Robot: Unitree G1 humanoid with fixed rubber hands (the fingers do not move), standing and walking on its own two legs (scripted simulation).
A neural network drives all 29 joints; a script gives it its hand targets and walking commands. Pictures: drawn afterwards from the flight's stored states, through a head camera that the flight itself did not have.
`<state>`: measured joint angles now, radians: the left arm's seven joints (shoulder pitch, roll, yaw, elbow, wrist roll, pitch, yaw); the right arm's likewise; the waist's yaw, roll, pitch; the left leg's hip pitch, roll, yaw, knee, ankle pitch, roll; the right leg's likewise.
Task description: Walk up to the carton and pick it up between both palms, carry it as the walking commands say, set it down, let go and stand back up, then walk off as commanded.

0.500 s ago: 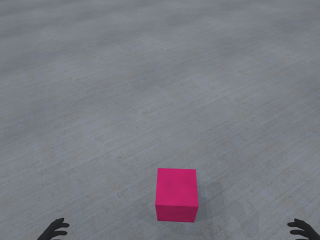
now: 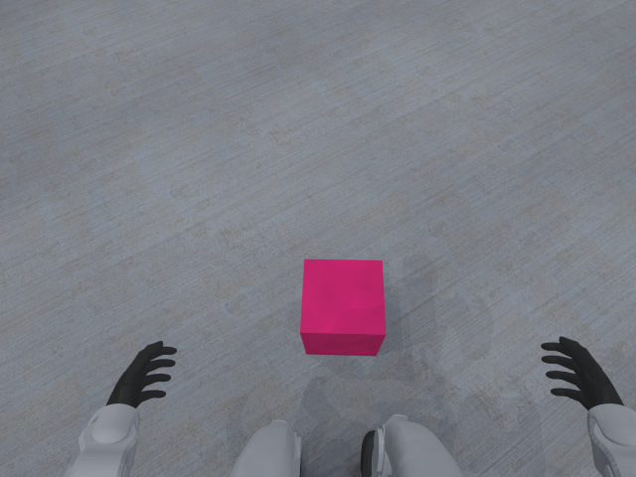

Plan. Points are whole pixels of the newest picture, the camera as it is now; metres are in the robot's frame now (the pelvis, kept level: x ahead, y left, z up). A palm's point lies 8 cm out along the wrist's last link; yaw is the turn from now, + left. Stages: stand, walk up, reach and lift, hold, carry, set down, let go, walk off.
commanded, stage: reach and lift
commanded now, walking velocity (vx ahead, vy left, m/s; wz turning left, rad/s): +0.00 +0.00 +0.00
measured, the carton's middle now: (342, 310) +0.50 +0.00 -0.62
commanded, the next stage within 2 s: none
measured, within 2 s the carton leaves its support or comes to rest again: neither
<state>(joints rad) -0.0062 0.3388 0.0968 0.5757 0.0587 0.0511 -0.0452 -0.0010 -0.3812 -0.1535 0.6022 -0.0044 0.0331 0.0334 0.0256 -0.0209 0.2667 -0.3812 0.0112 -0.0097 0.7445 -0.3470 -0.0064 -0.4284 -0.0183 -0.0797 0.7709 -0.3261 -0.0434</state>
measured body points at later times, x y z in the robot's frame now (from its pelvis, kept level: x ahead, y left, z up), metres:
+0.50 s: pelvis +0.00 +0.02 -0.03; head +0.19 +0.03 +0.38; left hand +0.34 +0.26 -0.13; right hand +0.34 -0.25 -0.11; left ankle +0.03 +0.14 -0.71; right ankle +0.05 -0.08 -0.71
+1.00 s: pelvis -0.02 +0.01 -0.06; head +0.28 +0.01 +0.27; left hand +0.47 +0.21 -0.18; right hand +0.48 -0.21 -0.17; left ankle +0.03 +0.14 -0.71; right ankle +0.05 -0.09 -0.71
